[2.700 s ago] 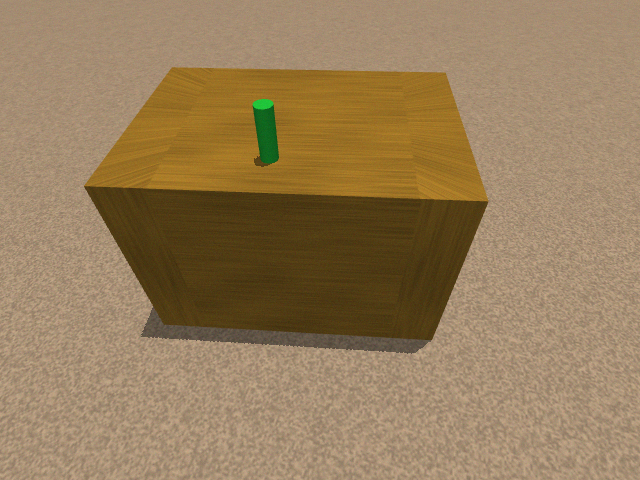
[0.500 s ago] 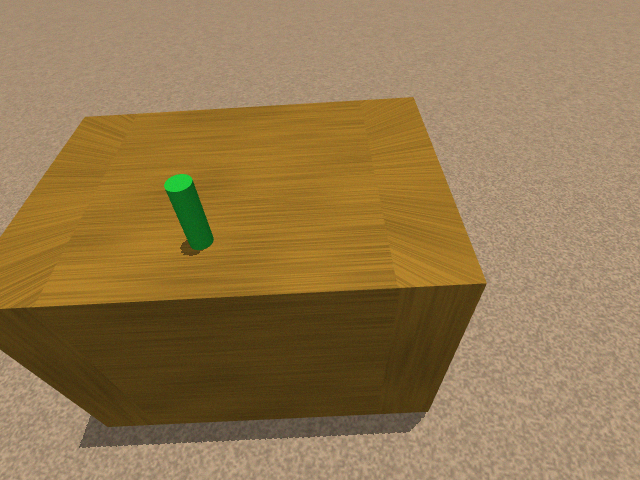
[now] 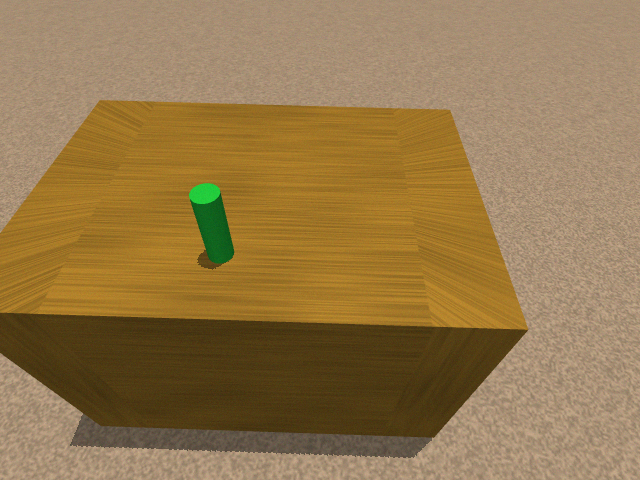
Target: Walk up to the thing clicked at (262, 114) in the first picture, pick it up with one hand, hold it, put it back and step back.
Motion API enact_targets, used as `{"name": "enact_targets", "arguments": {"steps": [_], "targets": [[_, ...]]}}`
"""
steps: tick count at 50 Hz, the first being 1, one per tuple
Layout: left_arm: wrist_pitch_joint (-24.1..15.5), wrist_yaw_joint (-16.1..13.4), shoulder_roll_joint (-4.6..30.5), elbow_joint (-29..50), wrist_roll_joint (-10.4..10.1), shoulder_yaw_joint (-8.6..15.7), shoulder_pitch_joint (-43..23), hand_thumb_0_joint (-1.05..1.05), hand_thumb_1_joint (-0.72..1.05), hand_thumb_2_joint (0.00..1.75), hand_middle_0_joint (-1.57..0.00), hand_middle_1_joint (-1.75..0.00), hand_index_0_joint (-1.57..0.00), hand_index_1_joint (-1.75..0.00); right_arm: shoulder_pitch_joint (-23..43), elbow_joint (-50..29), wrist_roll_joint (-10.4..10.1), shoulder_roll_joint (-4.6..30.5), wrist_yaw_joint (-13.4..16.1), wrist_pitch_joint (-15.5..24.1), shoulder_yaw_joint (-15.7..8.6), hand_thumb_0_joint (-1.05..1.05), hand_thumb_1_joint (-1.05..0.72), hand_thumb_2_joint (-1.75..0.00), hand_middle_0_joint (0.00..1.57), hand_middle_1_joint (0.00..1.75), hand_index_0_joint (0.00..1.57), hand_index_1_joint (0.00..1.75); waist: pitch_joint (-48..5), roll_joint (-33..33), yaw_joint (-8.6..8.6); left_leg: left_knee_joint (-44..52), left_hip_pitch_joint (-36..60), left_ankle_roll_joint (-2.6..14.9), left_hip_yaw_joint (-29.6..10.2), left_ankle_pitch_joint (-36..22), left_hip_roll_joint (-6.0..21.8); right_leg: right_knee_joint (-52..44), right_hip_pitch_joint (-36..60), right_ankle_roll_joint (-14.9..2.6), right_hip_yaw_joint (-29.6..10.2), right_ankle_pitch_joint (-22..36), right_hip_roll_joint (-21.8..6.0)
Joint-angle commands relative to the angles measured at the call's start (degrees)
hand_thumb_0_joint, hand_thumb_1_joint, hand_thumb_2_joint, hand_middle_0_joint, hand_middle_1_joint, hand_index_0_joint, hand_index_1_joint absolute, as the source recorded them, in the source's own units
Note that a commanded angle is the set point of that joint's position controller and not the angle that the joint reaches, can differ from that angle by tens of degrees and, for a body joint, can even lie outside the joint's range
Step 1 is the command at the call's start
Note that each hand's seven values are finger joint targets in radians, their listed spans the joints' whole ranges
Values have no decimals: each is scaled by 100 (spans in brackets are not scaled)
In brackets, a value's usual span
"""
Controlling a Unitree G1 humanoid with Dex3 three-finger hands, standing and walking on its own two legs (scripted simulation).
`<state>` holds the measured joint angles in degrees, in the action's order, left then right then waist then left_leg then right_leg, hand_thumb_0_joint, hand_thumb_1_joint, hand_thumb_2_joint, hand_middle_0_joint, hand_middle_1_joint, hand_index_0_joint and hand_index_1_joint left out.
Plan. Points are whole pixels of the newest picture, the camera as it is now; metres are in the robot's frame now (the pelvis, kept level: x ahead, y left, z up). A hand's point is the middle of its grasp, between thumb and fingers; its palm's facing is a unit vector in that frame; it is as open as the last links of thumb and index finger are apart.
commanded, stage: walk up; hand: left
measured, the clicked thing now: (213, 225) +0.52 +0.21 -0.03
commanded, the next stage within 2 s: stand in 1.00 s
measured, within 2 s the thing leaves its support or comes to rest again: neither
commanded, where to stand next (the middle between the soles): +0.07 +0.00 m, yaw -1 degrees
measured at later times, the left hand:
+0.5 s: hand out of the picture +0.08 +0.26 -0.13, palm faces -0.03 -0.93 -0.37, open 7.4 cm
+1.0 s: hand out of the picture +0.09 +0.25 -0.13, palm faces -0.04 -0.94 -0.35, open 7.4 cm
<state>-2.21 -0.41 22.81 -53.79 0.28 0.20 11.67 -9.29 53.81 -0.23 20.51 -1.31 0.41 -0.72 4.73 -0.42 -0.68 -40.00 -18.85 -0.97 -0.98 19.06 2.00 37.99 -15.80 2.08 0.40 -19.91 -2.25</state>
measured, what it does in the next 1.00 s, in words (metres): stands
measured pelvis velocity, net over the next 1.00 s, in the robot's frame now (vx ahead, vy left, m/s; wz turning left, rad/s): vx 0.01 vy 0.00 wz -0.01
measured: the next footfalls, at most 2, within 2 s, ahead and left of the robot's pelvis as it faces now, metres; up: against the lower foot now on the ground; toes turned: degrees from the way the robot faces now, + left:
none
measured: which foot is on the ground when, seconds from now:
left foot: down 0.00-1.00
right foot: down 0.00-1.00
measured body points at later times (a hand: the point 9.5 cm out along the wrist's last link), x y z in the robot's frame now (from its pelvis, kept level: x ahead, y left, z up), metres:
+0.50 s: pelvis +0.00 +0.00 +0.02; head +0.01 +0.00 +0.47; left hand +0.08 +0.31 -0.10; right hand +0.10 -0.30 -0.11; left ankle +0.03 +0.13 -0.72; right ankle +0.00 -0.15 -0.72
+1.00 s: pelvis +0.01 +0.00 +0.03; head +0.02 -0.01 +0.48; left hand +0.10 +0.30 -0.10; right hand +0.07 -0.31 -0.11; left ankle +0.03 +0.13 -0.72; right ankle +0.00 -0.15 -0.72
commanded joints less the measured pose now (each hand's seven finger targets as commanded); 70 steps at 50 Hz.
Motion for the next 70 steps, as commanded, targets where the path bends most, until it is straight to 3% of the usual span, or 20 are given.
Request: {"name": "enact_targets", "arguments": {"steps": [1, 6, 14, 22, 29, 37, 48, 52, 59, 63, 70], "targets": [[-112, -83, 1181, 47, -67, 253, -44, 0, 90, 90, -20, -30, -20, -30, 330, -162, -8, 1410, 119, 145, -331, 0, -90, -90, 20, 30, 20, 30, -711, 617, -65, 1138, 475, 601, -839, -1783, 700, -513, 311, -442, -234, 1468, -238], [-137, -74, 1233, -248, -53, 230, -334, 0, 90, 90, -20, -30, -20, -30, 568, 81, -33, 1291, 119, 106, -286, 0, -90, -90, 20, 30, 20, 30, -755, 438, 32, 1262, 693, 448, -512, -1649, 528, -938, 527, -448, -382, 1845, -395], [-109, -50, 1119, -636, -9, 181, -702, 0, 90, 90, -20, -30, -20, -30, 960, 416, -17, 1212, 82, 51, -242, 0, -90, -90, 20, 30, 20, 30, -589, 206, 24, 1788, 909, 378, -463, -1200, 530, -1593, 599, -348, -417, 1449, -405], [-85, -17, 1073, -798, 1, 200, -926, 0, 90, 90, -20, -30, -20, -30, 905, 712, 18, 1182, 74, 50, -227, 0, -90, -90, 20, 30, 20, 30, -772, 80, 48, 2086, 1217, 270, -315, -1428, 474, -1985, 917, -311, -438, 1619, -502], [-45, -11, 1044, -890, 39, 232, -932, 0, 90, 90, -20, -30, -20, -30, 863, 798, 34, 1150, 78, 38, -228, 0, -90, -90, 20, 30, 20, 30, -577, 2, 57, 2245, 1160, 237, -329, -1086, 464, -2217, 833, -290, -429, 1188, -469], [-25, -4, 998, -879, 50, 254, -988, 0, 90, 90, -20, -30, -20, -30, 702, 826, 61, 1165, 82, 44, -233, 0, -90, -90, 20, 30, 20, 30, -438, 115, 76, 2412, 952, 215, -390, -760, 464, -2249, 872, -273, -416, 1086, -442], [-15, -5, 968, -846, 54, 271, -967, 0, 90, 90, -20, -30, -20, -30, 569, 822, 66, 1158, 110, 71, -253, 0, -90, -90, 20, 30, 20, 30, -657, 123, 105, 2327, 1094, 225, -341, -1216, 476, -2138, 978, -270, -378, 1392, -448], [14, -11, 958, -857, 17, 226, -838, 0, 90, 90, -20, -30, -20, -30, 623, 801, 71, 1196, 132, 116, -232, 0, -90, -90, 20, 30, 20, 30, -560, 37, 102, 2339, 1246, 140, -398, -1715, 568, -2160, 806, -245, -398, 1532, -511], [27, 2, 1004, -827, 20, 232, -839, 0, 90, 90, -20, -30, -20, -30, 648, 796, 61, 1163, 137, 112, -204, 0, -90, -90, 20, 30, 20, 30, -677, 74, 128, 2353, 1277, 128, -323, -1507, 540, -2204, 898, -257, -421, 1478, -530], [8, -2, 1023, -825, 11, 228, -808, 0, 90, 90, -20, -30, -20, -30, 664, 813, 52, 1171, 138, 122, -196, 0, -90, -90, 20, 30, 20, 30, -758, 62, 125, 2289, 1451, 128, -332, -2021, 589, -2150, 971, -256, -406, 1946, -553], [36, 2, 1003, -816, 14, 235, -758, 0, 90, 90, -20, -30, -20, -30, 672, 811, 59, 1201, 157, 124, -187, 0, -90, -90, 20, 30, 20, 30, -788, 116, 113, 2273, 1483, 119, -248, -2030, 578, -2159, 1003, -259, -392, 2026, -550]]}}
